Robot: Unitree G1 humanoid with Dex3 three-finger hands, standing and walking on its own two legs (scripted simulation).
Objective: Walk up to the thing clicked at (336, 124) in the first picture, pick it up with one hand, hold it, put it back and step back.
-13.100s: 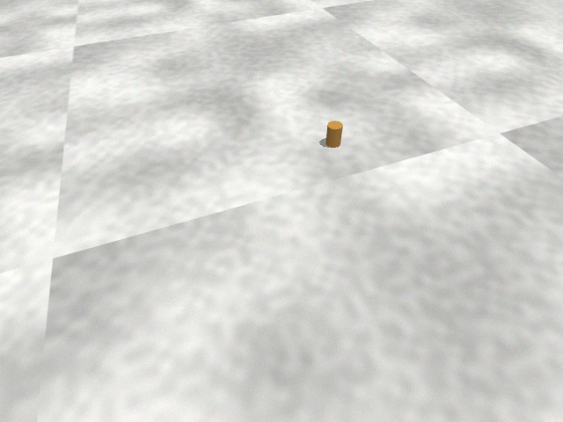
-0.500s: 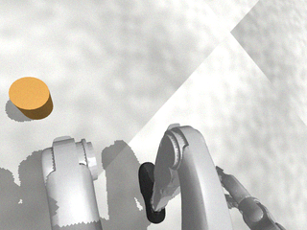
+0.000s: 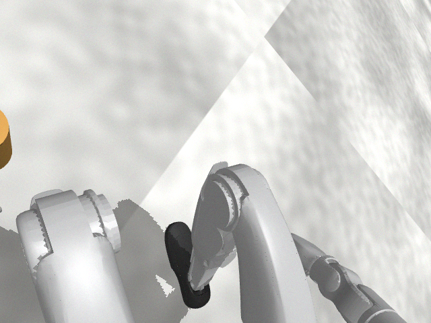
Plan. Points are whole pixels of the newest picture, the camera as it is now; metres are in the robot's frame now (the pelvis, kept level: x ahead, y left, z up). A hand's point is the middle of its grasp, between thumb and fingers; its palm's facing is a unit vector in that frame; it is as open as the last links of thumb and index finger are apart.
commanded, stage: close in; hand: left
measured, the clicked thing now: out of the picture +0.45 +0.28 -0.22
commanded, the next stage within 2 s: close in 0.20 s
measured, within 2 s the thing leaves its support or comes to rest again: leaves its support in 1.34 s
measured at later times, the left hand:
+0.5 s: hand out of the picture +0.42 +0.28 -0.19, palm faces +0.33 -0.94 +0.00, open 15.4 cm
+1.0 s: hand out of the picture +0.43 +0.28 -0.19, palm faces +0.36 -0.93 -0.01, open 11.3 cm
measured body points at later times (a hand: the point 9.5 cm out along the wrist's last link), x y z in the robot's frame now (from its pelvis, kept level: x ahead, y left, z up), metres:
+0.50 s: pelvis -0.01 +0.00 +0.00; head +0.22 +0.20 +0.33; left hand +0.39 +0.33 -0.19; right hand +0.15 -0.24 -0.02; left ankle +0.08 +0.12 -0.25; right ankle +0.14 -0.12 -0.25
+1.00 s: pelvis +0.00 +0.00 +0.00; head +0.24 +0.20 +0.32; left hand +0.41 +0.33 -0.19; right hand +0.17 -0.24 -0.02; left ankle +0.08 +0.12 -0.25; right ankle +0.14 -0.12 -0.25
